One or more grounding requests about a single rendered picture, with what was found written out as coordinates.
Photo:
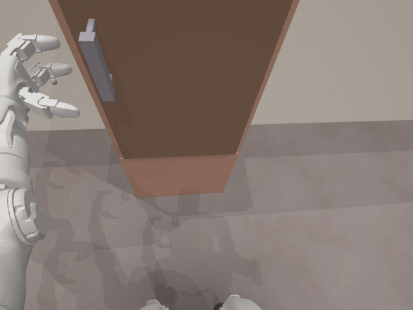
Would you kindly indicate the robot right shin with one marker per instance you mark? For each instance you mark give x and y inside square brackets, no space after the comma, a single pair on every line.
[232,297]

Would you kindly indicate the handle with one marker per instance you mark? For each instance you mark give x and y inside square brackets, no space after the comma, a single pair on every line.
[94,57]

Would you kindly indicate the robot left shin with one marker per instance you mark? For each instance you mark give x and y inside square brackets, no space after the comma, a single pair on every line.
[150,302]

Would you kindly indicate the left robot forearm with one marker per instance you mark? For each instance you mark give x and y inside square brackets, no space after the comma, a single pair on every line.
[14,152]

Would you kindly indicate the robot shin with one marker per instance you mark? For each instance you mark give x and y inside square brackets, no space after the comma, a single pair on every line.
[150,302]
[232,297]

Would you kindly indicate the cupboard door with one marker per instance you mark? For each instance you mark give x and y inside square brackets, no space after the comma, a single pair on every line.
[186,73]

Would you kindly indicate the left robot upper arm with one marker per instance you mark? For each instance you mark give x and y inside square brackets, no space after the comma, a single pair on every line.
[22,224]

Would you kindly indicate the robot left hand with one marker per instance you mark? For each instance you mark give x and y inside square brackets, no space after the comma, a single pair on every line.
[14,78]

